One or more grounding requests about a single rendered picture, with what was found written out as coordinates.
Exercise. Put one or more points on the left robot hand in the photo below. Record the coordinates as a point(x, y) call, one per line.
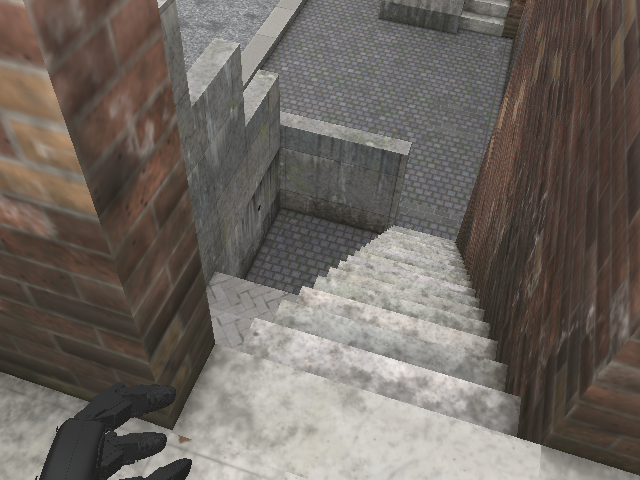
point(82, 451)

